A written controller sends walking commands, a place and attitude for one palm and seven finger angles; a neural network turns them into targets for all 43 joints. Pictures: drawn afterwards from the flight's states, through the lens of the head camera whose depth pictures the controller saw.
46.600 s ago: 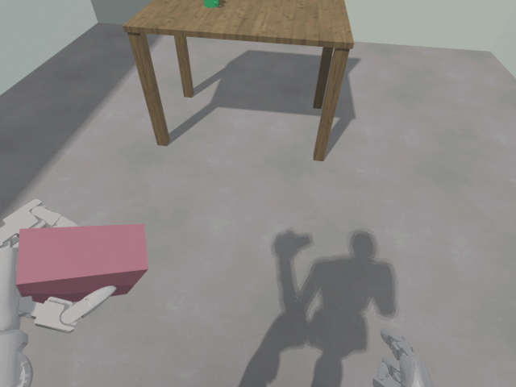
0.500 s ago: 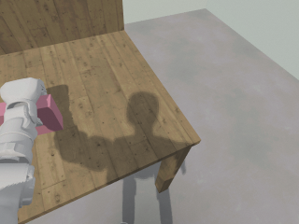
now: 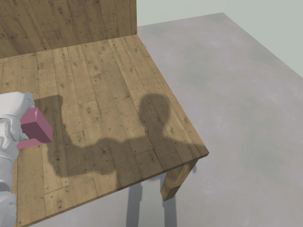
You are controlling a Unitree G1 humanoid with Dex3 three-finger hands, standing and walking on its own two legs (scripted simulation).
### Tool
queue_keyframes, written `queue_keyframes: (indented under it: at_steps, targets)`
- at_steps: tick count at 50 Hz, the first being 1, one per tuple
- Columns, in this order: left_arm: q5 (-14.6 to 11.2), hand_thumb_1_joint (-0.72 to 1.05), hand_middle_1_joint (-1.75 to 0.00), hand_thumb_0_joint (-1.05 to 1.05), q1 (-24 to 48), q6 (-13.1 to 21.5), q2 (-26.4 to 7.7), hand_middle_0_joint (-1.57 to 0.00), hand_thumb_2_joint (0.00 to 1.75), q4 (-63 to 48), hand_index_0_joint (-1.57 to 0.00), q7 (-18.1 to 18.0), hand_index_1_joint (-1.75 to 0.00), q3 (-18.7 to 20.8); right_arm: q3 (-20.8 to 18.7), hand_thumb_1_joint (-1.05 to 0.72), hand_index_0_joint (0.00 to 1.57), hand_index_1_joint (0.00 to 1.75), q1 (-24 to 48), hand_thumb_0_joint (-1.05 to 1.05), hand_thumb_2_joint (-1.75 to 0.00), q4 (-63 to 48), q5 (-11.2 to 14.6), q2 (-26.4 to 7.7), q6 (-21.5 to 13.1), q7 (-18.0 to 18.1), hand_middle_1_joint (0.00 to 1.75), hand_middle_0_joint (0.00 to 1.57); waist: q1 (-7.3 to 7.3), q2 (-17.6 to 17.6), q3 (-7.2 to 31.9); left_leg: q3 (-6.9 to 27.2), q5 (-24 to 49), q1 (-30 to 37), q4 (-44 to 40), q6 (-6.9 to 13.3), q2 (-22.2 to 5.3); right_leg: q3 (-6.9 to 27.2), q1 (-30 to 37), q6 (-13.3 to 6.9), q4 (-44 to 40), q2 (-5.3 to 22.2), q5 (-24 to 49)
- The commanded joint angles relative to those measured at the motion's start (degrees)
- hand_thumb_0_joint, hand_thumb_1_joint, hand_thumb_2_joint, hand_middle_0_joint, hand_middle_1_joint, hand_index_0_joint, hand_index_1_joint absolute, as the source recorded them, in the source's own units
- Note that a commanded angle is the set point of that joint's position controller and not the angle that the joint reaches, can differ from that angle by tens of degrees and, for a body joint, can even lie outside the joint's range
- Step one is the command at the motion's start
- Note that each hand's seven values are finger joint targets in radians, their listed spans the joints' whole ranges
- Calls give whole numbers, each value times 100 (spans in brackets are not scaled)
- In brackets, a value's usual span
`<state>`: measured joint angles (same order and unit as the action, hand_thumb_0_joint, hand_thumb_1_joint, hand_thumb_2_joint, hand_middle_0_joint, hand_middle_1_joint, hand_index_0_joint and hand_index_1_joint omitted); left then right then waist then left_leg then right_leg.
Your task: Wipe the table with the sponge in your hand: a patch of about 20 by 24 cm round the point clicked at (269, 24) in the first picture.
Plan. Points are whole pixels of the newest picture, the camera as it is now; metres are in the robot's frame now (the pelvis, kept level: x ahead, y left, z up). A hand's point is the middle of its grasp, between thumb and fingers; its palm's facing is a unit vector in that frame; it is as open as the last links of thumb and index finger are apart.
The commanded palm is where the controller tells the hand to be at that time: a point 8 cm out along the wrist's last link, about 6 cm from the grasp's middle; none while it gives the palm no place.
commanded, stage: wipe back along the first lane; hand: left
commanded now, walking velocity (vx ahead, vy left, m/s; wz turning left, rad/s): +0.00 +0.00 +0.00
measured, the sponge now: (22, 133) +0.36 +0.40 -0.02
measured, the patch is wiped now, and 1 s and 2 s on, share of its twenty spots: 1.00 1.00 1.00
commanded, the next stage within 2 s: lift the sponge slowly off the table in 1.38 s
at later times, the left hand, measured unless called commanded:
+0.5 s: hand (18, 131) +0.33 +0.37 +0.04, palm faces -0.07 +0.00 -1.00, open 9.4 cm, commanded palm +0.29 +0.34 +0.06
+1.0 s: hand (18, 152) +0.28 +0.34 +0.04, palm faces -0.03 -0.03 -1.00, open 9.3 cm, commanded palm +0.24 +0.32 +0.07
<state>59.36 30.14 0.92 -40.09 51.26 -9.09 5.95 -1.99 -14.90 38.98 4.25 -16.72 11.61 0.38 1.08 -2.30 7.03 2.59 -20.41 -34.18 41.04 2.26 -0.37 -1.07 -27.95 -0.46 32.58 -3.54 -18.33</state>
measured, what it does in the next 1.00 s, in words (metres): stands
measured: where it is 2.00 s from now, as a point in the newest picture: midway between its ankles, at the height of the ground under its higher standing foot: outside the picture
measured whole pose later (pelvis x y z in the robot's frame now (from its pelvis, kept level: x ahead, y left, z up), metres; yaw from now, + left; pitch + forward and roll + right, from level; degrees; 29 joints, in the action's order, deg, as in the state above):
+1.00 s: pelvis +0.00 +0.01 +0.01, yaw +1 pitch +6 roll -3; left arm 54.8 2.7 -12.2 -28.8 17.3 -11.0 -0.2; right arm 0.4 -8.4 35.3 4.8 -14.7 9.5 -0.7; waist -2.8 -4.3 6.3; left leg 2.0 -19.3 -23.5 36.5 3.5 1.8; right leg -0.6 -17.6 0.3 29.2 -1.3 -18.0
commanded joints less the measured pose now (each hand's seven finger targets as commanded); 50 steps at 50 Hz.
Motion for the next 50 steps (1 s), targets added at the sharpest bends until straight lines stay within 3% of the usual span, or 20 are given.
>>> queue_keyframes:
  at_steps: [1,4,5,9,10,13,20,21,25,26,30,33,35,38,40,43,45,46,48,50]
  targets:
    - [-115,10,-160,0,275,2,-843,-120,130,-525,-120,77,-160,27,-315,-90,20,30,-143,0,-90,-538,-28,-894,-132,13,30,20,-43,-126,1504,-19,2954,1448,-242,134,72,-80,563,-378,-115,-52,2480]
    - [-134,10,-160,0,175,-158,-744,-120,130,-599,-120,24,-160,-13,-309,-90,20,30,-55,0,-90,-573,-15,-905,-122,-25,30,20,-36,78,1356,-23,2651,1283,-305,130,71,-103,538,-374,-147,-51,2334]
    - [-207,10,-160,0,36,-158,-724,-120,130,-784,-120,31,-160,76,-301,-90,20,30,35,0,-90,-627,-2,-894,-133,-17,30,20,-131,3,1433,16,2885,1369,-329,130,43,-80,608,-402,-134,-39,2430]
    - [-277,10,-160,0,-241,-382,-369,-120,130,-947,-120,18,-160,-201,-304,-90,20,30,116,0,-90,-672,15,-877,-127,-44,30,20,-55,258,1318,37,2586,1380,-398,112,41,-131,558,-358,-193,-47,2128]
    - [-339,10,-160,0,-443,-395,-455,-120,130,-1098,-120,19,-160,-19,-291,-90,20,30,219,0,-90,-727,27,-868,-145,-28,30,20,-188,118,1405,75,2755,1447,-436,110,29,-101,642,-389,-187,-35,2137]
    - [-344,10,-160,0,-276,-609,-202,-120,130,-1180,-120,51,-160,-362,-245,-90,20,30,270,0,-90,-754,41,-846,-131,-27,30,20,-47,189,1080,129,2321,1429,-550,86,35,-194,469,-367,-262,-49,1667]
    - [-429,10,-160,0,-930,-773,-196,-120,130,-1681,-120,114,-160,-186,-165,-90,20,30,541,0,-90,-915,54,-787,-198,-19,30,20,-273,14,1045,261,2532,1593,-726,1,-3,-183,687,-429,-310,-40,1538]
    - [-463,10,-160,0,-1057,-792,117,-120,130,-1827,-120,126,-160,-460,-171,-90,20,30,520,0,-90,-945,44,-741,-211,-28,30,20,-209,30,1047,240,2511,1688,-707,4,7,-217,689,-398,-319,-46,1512]
    - [-515,10,-160,0,-1362,-884,91,-120,130,-2204,-120,98,-160,-300,-148,-90,20,30,705,0,-90,-1022,50,-740,-259,-41,30,20,-299,60,923,331,2534,1664,-795,-48,-26,-196,722,-419,-354,-47,1454]
    - [-539,10,-160,0,-1520,-913,309,-120,130,-2268,-120,86,-160,-481,-159,-90,20,30,670,0,-90,-1030,36,-710,-274,-53,30,20,-256,85,915,320,2578,1741,-771,-50,-25,-235,716,-399,-342,-51,1458]
    - [-612,10,-160,0,-1784,-1053,115,-120,130,-2576,-120,32,-160,-206,-131,-90,20,30,850,0,-90,-1085,46,-724,-308,-50,30,20,-366,125,858,357,2407,1667,-880,-68,-16,-173,881,-418,-403,-45,1436]
    - [-588,10,-160,0,-2001,-1149,417,-120,130,-2740,-120,26,-160,-487,-122,-90,20,30,876,0,-90,-1098,40,-685,-337,-75,30,20,-319,156,754,323,2483,1686,-863,-81,-2,-215,903,-403,-394,-35,1530]
    - [-640,10,-160,0,-2347,-1166,273,-120,130,-2948,-120,11,-160,-248,-103,-90,20,30,994,0,-90,-1112,46,-678,-378,-96,30,20,-438,65,881,363,2748,1760,-875,-102,-24,-154,1082,-420,-380,-23,1687]
    - [-630,10,-160,0,-2480,-1228,608,-120,130,-3161,-120,38,-160,-601,-95,-90,20,30,1015,0,-90,-1142,32,-632,-407,-117,30,20,-339,69,749,324,2677,1775,-862,-103,-9,-190,1043,-386,-407,-20,1704]
    - [-656,10,-160,0,-2589,-1270,459,-120,130,-3255,-120,40,-160,-412,-66,-90,20,30,1133,0,-90,-1145,46,-657,-413,-113,30,20,-406,113,613,353,2508,1701,-964,-97,-14,-142,1093,-409,-434,-24,1603]
    - [-634,10,-160,0,-2650,-1326,651,-120,130,-3399,-120,48,-160,-613,-70,-90,20,30,1141,0,-90,-1174,30,-614,-433,-101,30,20,-377,120,574,314,2350,1720,-973,-68,14,-185,1104,-399,-457,-16,1544]
    - [-649,10,-160,0,-2802,-1311,410,-120,130,-3492,-120,30,-160,-321,-55,-90,20,30,1209,0,-90,-1150,32,-633,-456,-93,30,20,-463,118,649,340,2470,1749,-995,-69,10,-110,1234,-423,-446,-16,1672]
    - [-671,10,-160,0,-2883,-1317,655,-120,130,-3551,-120,41,-160,-556,-50,-90,20,30,1192,0,-90,-1182,23,-583,-465,-88,30,20,-418,133,621,295,2422,1754,-977,-54,36,-163,1267,-402,-447,-7,1693]
    - [-634,10,-160,0,-2695,-1358,633,-120,130,-3549,-120,59,-160,-601,-38,-90,20,30,1216,0,-90,-1174,20,-602,-457,-57,30,20,-376,211,493,248,2136,1665,-1011,-20,63,-135,1215,-399,-499,-5,1618]
    - [-623,10,-160,0,-2661,-1373,404,-120,130,-3566,-120,54,-160,-343,-38,-90,20,30,1276,0,-90,-1129,20,-639,-450,-27,30,20,-425,307,441,272,2002,1660,-1093,-8,51,-91,1246,-416,-538,-11,1492]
